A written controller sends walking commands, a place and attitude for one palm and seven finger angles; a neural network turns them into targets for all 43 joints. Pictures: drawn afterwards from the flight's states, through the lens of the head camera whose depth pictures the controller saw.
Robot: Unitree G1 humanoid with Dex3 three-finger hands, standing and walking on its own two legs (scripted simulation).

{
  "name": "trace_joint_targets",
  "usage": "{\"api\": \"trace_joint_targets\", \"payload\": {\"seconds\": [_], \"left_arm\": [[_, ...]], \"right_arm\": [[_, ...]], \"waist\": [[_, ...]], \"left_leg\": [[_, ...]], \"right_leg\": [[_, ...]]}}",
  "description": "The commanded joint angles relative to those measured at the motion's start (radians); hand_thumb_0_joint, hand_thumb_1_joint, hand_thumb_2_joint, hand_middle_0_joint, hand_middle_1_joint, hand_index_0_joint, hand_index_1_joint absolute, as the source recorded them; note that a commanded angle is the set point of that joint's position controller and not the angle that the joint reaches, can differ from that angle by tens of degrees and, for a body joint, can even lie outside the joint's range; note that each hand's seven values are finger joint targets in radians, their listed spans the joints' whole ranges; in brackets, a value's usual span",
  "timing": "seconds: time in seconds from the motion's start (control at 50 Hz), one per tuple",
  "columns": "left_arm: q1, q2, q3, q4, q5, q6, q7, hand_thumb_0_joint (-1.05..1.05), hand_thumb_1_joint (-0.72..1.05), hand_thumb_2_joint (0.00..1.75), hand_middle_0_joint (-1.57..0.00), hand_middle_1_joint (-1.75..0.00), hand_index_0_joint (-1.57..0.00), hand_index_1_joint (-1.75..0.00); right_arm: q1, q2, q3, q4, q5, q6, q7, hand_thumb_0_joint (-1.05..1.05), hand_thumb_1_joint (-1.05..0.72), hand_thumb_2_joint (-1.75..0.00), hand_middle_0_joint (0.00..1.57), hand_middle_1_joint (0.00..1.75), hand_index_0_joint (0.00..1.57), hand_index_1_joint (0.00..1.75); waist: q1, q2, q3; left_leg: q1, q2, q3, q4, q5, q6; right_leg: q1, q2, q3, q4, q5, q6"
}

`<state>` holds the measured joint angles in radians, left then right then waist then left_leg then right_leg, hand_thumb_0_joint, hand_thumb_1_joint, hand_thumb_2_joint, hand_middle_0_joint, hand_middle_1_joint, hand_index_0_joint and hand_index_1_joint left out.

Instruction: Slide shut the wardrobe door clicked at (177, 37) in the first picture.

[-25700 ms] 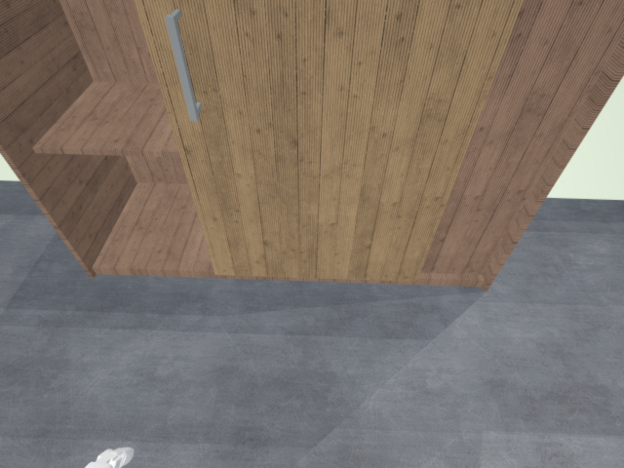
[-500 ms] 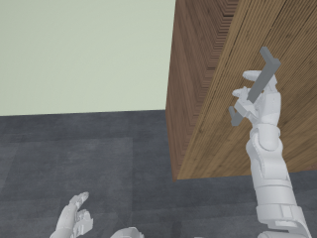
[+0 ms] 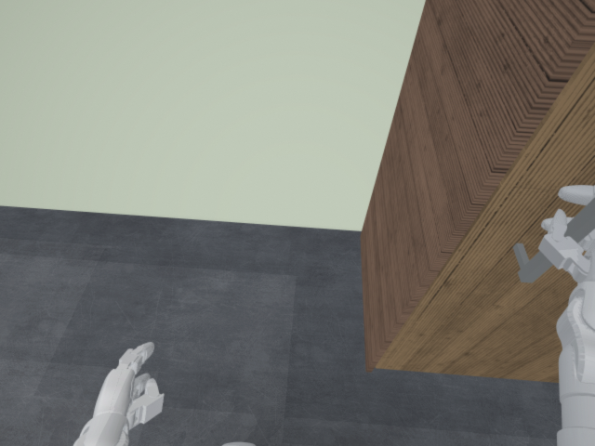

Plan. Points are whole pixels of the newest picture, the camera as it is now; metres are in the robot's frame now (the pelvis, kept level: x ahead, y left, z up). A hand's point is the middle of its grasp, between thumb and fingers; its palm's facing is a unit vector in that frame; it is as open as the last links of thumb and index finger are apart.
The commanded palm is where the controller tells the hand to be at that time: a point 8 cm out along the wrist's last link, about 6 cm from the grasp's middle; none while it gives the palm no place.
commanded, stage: stop walking and hold the door there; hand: right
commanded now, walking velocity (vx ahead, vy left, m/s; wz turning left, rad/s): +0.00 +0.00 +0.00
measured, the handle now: (565, 221) +0.38 -0.33 +0.11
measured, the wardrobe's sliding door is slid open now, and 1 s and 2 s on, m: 0.00 0.00 0.00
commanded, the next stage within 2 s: none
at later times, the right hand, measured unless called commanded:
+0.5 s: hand (553, 241) +0.35 -0.29 +0.11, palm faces +0.43 +0.87 -0.24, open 5.3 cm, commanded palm +0.30 -0.32 +0.11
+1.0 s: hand (552, 241) +0.35 -0.29 +0.11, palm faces +0.43 +0.87 -0.23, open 5.4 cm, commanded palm +0.30 -0.31 +0.11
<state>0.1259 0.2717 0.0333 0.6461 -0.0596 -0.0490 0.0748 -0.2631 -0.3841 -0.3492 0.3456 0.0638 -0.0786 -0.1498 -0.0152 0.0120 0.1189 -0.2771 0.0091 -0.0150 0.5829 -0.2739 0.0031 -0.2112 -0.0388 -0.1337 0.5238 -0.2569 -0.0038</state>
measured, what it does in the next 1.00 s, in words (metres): stands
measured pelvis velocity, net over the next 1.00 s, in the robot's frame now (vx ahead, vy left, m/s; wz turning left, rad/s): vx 0.01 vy -0.03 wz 0.02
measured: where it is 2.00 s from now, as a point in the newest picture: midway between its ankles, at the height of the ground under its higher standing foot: outside the picture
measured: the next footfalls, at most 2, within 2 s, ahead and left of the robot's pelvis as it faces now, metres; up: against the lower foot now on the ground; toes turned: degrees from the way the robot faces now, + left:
left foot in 1.46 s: +0.00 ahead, +0.04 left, +0.00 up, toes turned +10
right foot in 1.70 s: +0.01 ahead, -0.36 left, +0.00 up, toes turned -3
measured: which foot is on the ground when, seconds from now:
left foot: down 0.00-1.00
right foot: down 0.00-1.00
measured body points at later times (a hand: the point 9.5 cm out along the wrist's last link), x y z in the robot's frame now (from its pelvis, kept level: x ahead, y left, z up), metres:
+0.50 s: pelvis +0.00 -0.02 +0.01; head -0.01 -0.01 +0.46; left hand +0.11 +0.24 -0.10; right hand +0.32 -0.34 +0.13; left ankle +0.03 +0.11 -0.73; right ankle +0.00 -0.12 -0.73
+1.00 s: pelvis +0.01 -0.03 +0.01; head +0.01 -0.02 +0.46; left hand +0.15 +0.22 -0.10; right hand +0.32 -0.34 +0.12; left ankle +0.03 +0.11 -0.73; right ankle +0.00 -0.12 -0.73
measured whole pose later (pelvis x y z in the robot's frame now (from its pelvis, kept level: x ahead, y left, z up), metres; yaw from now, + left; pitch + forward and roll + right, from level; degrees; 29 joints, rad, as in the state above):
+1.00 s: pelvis +0.01 -0.03 +0.01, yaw +1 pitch +0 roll +0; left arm 0.22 0.25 0.00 0.69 -0.04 -0.03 0.10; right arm -0.20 -0.33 -0.27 0.42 0.06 -0.14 -0.16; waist -0.02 -0.04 0.00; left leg -0.25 0.02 -0.04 0.45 -0.20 -0.04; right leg -0.22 -0.02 -0.16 0.47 -0.26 -0.04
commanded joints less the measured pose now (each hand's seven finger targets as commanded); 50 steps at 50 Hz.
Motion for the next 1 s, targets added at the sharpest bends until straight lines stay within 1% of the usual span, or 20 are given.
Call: {"api": "trace_joint_targets", "payload": {"seconds": [0.0, 0.04, 0.08, 0.1, 0.14, 0.2, 0.24, 0.34, 0.36, 0.4, 0.46, 0.5, 0.52, 0.58, 0.72, 0.76, 0.8, 0.84, 0.86, 0.98], "left_arm": [[-0.014, 0.091, 0.006, -0.137, 0.013, -0.047, -0.007, 0.00, 0.90, 0.90, -0.20, -0.30, -0.20, -0.30], [-0.009, 0.105, 0.001, -0.134, 0.012, -0.042, -0.002, 0.00, 0.90, 0.90, -0.20, -0.30, -0.20, -0.30], [0.004, 0.111, 0.009, -0.131, 0.011, -0.035, 0.008, 0.00, 0.90, 0.90, -0.20, -0.30, -0.20, -0.30], [0.010, 0.108, 0.007, -0.125, 0.014, -0.035, 0.012, 0.00, 0.90, 0.90, -0.20, -0.30, -0.20, -0.30], [0.028, 0.107, 0.005, -0.113, 0.017, -0.040, 0.016, 0.00, 0.90, 0.90, -0.20, -0.30, -0.20, -0.30], [0.033, 0.119, 0.008, -0.095, 0.019, -0.040, 0.022, 0.00, 0.90, 0.90, -0.20, -0.30, -0.20, -0.30], [0.039, 0.118, 0.005, -0.088, 0.019, -0.043, 0.025, 0.00, 0.90, 0.90, -0.20, -0.30, -0.20, -0.30], [0.039, 0.110, 0.003, -0.081, 0.015, -0.044, 0.032, 0.00, 0.90, 0.90, -0.20, -0.30, -0.20, -0.30], [0.046, 0.115, 0.005, -0.074, 0.016, -0.042, 0.034, 0.00, 0.90, 0.90, -0.20, -0.30, -0.20, -0.30], [0.042, 0.112, 0.003, -0.075, 0.015, -0.041, 0.035, 0.00, 0.90, 0.90, -0.20, -0.30, -0.20, -0.30], [0.041, 0.104, 0.000, -0.075, 0.016, -0.042, 0.035, 0.00, 0.90, 0.90, -0.20, -0.30, -0.20, -0.30], [0.042, 0.111, 0.001, -0.070, 0.018, -0.039, 0.038, 0.00, 0.90, 0.90, -0.20, -0.30, -0.20, -0.30], [0.042, 0.102, -0.002, -0.075, 0.018, -0.040, 0.036, 0.00, 0.90, 0.90, -0.20, -0.30, -0.20, -0.30], [0.029, 0.099, -0.005, -0.080, 0.019, -0.041, 0.036, 0.00, 0.90, 0.90, -0.20, -0.30, -0.20, -0.30], [0.033, 0.097, -0.004, -0.082, 0.022, -0.041, 0.033, 0.00, 0.90, 0.90, -0.20, -0.30, -0.20, -0.30], [0.032, 0.092, -0.004, -0.086, 0.023, -0.042, 0.033, 0.00, 0.90, 0.90, -0.20, -0.30, -0.20, -0.30], [0.035, 0.098, -0.001, -0.081, 0.022, -0.041, 0.033, 0.00, 0.90, 0.90, -0.20, -0.30, -0.20, -0.30], [0.035, 0.095, -0.001, -0.083, 0.022, -0.041, 0.033, 0.00, 0.90, 0.90, -0.20, -0.30, -0.20, -0.30], [0.026, 0.094, -0.002, -0.087, 0.022, -0.039, 0.034, 0.00, 0.90, 0.90, -0.20, -0.30, -0.20, -0.30], [0.018, 0.101, 0.014, -0.101, 0.019, 0.003, 0.034, 0.00, 0.90, 0.90, -0.20, -0.30, -0.20, -0.30]], "right_arm": [[-0.216, -0.232, -0.010, -0.237, -0.042, -0.088, 0.012, 0.00, -0.90, -0.90, 0.45, 1.40, 0.45, 1.40], [-0.205, -0.263, -0.038, -0.169, -0.044, -0.086, 0.004, 0.00, -0.90, -0.90, 0.45, 1.40, 0.45, 1.40], [-0.211, -0.269, -0.036, -0.135, -0.032, -0.082, 0.006, 0.00, -0.90, -0.90, 0.45, 1.40, 0.45, 1.40], [-0.223, -0.260, -0.019, -0.124, -0.031, -0.082, 0.009, 0.00, -0.90, -0.90, 0.45, 1.40, 0.45, 1.40], [-0.230, -0.237, -0.002, -0.078, -0.026, -0.082, 0.011, 0.00, -0.90, -0.90, 0.45, 1.40, 0.45, 1.40], [-0.219, -0.263, -0.026, -0.015, -0.031, -0.085, 0.011, 0.00, -0.90, -0.90, 0.45, 1.40, 0.45, 1.40], [-0.231, -0.253, -0.015, -0.012, -0.034, -0.096, 0.014, 0.00, -0.90, -0.90, 0.45, 1.40, 0.45, 1.40], [-0.204, -0.196, 0.035, -0.023, -0.034, -0.107, 0.023, 0.00, -0.90, -0.90, 0.45, 1.40, 0.45, 1.40], [-0.195, -0.217, 0.017, -0.009, -0.035, -0.106, 0.021, 0.00, -0.90, -0.90, 0.45, 1.40, 0.45, 1.40], [-0.203, -0.188, 0.045, -0.018, -0.034, -0.109, 0.025, 0.00, -0.90, -0.90, 0.45, 1.40, 0.45, 1.40], [-0.216, -0.146, 0.083, -0.048, -0.033, -0.119, 0.028, 0.00, -0.90, -0.90, 0.45, 1.40, 0.45, 1.40], [-0.214, -0.171, 0.063, -0.041, -0.034, -0.117, 0.024, 0.00, -0.90, -0.90, 0.45, 1.40, 0.45, 1.40], [-0.222, -0.134, 0.096, -0.056, -0.034, -0.120, 0.026, 0.00, -0.90, -0.90, 0.45, 1.40, 0.45, 1.40], [-0.238, -0.101, 0.123, -0.074, -0.033, -0.124, 0.027, 0.00, -0.90, -0.90, 0.45, 1.40, 0.45, 1.40], [-0.233, -0.085, 0.135, -0.095, -0.037, -0.129, 0.022, 0.00, -0.90, -0.90, 0.45, 1.40, 0.45, 1.40], [-0.229, -0.076, 0.144, -0.117, -0.037, -0.130, 0.021, 0.00, -0.90, -0.90, 0.45, 1.40, 0.45, 1.40], [-0.220, -0.101, 0.122, -0.118, -0.037, -0.128, 0.019, 0.00, -0.90, -0.90, 0.45, 1.40, 0.45, 1.40], [-0.219, -0.095, 0.125, -0.134, -0.036, -0.130, 0.021, 0.00, -0.90, -0.90, 0.45, 1.40, 0.45, 1.40], [-0.215, -0.074, 0.148, -0.143, -0.038, -0.131, 0.023, 0.00, -0.90, -0.90, 0.45, 1.40, 0.45, 1.40], [-0.181, -0.104, 0.127, -0.142, -0.040, -0.124, 0.018, 0.00, -0.90, -0.90, 0.45, 1.40, 0.45, 1.40]], "waist": [[0.020, -0.304, -0.318], [0.010, -0.228, -0.271], [0.020, -0.081, -0.261], [0.023, -0.037, -0.270], [0.027, 0.020, -0.270], [0.025, -0.006, -0.270], [0.025, -0.025, -0.295], [0.025, -0.056, -0.319], [0.024, -0.044, -0.318], [0.028, -0.030, -0.298], [0.029, -0.062, -0.292], [0.028, -0.061, -0.280], [0.029, -0.062, -0.284], [0.032, -0.071, -0.279], [0.030, -0.072, -0.286], [0.031, -0.073, -0.307], [0.031, -0.066, -0.310], [0.032, -0.058, -0.325], [0.031, -0.081, -0.322], [0.036, -0.017, -0.337]], "left_leg": [[-0.014, 0.044, -0.006, -0.015, 0.055, 0.005], [0.057, 0.043, -0.029, -0.084, 0.129, 0.010], [0.082, 0.075, -0.124, -0.168, 0.261, 0.016], [0.071, 0.094, -0.169, -0.210, 0.222, 0.017], [0.026, 0.104, -0.200, -0.275, 0.080, 0.023], [-0.014, 0.083, -0.173, -0.282, 0.023, 0.018], [0.013, 0.068, -0.133, -0.238, 0.101, 0.014], [0.025, 0.054, -0.091, -0.170, 0.255, 0.009], [0.027, 0.054, -0.087, -0.167, 0.266, 0.008], [0.015, 0.052, -0.089, -0.171, 0.247, 0.008], [0.001, 0.046, -0.078, -0.158, 0.234, 0.009], [-0.008, 0.045, -0.080, -0.162, 0.220, 0.008], [-0.006, 0.044, -0.077, -0.157, 0.219, 0.008], [-0.019, 0.037, -0.065, -0.146, 0.200, 0.006], [-0.007, 0.038, -0.057, -0.139, 0.227, 0.006], [0.007, 0.042, -0.054, -0.134, 0.269, 0.007], [0.005, 0.045, -0.063, -0.143, 0.294, 0.009], [0.017, 0.046, -0.061, -0.141, 0.323, 0.010], [0.026, 0.054, -0.066, -0.148, 0.345, 0.011], [0.058, 0.139, -0.131, -0.156, 0.559, 0.026]], "right_leg": [[0.217, -0.213, 0.124, -0.110, 0.565, -0.091], [0.083, -0.173, 0.105, -0.115, 0.335, -0.065], [0.027, -0.108, 0.080, -0.093, 0.111, -0.033], [0.030, -0.079, 0.070, -0.084, 0.016, -0.023], [0.055, -0.056, 0.073, -0.088, -0.047, -0.024], [0.091, -0.071, 0.083, -0.124, -0.019, -0.035], [0.099, -0.089, 0.092, -0.148, 0.040, -0.040], [0.135, -0.118, 0.091, -0.154, 0.173, -0.041], [0.127, -0.118, 0.091, -0.152, 0.182, -0.039], [0.113, -0.113, 0.091, -0.158, 0.158, -0.036], [0.126, -0.118, 0.088, -0.170, 0.157, -0.036], [0.113, -0.120, 0.091, -0.174, 0.137, -0.037], [0.119, -0.121, 0.092, -0.180, 0.135, -0.036], [0.125, -0.127, 0.094, -0.192, 0.123, -0.035], [0.129, -0.126, 0.093, -0.187, 0.157, -0.029], [0.147, -0.122, 0.087, -0.172, 0.210, -0.024], [0.152, -0.117, 0.079, -0.156, 0.226, -0.022], [0.165, -0.113, 0.075, -0.149, 0.255, -0.018], [0.157, -0.105, 0.069, -0.140, 0.269, -0.018], [0.110, -0.058, 0.056, -0.045, 0.285, -0.007]]}}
